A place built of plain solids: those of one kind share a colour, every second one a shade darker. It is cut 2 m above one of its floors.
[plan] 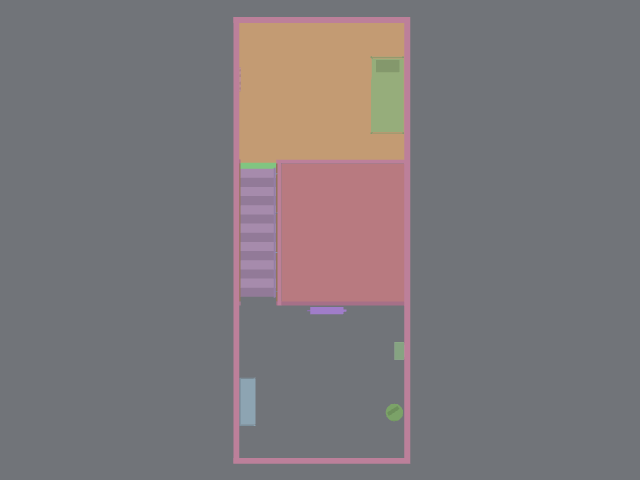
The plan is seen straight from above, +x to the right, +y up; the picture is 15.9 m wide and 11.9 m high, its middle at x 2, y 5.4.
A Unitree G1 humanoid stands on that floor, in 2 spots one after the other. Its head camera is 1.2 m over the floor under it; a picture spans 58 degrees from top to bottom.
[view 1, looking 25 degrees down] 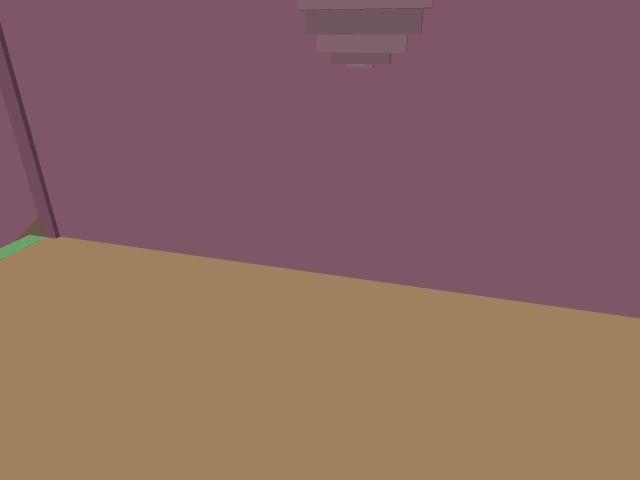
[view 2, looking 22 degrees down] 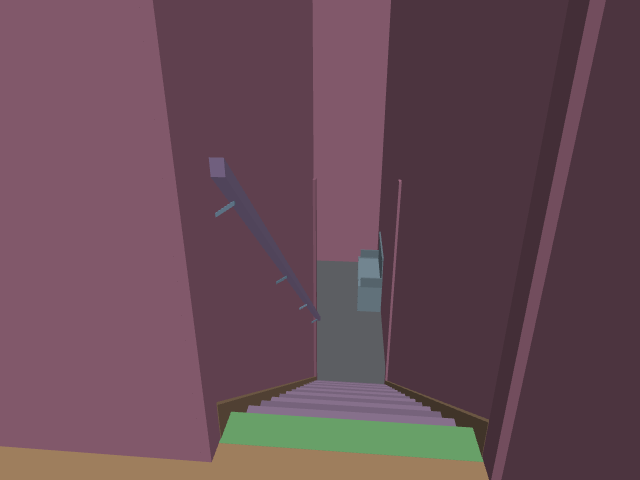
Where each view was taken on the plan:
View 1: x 2.04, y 9.78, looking -164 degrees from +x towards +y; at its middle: wall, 2.35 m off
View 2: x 0.47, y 8.39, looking -85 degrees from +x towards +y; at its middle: wall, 9.09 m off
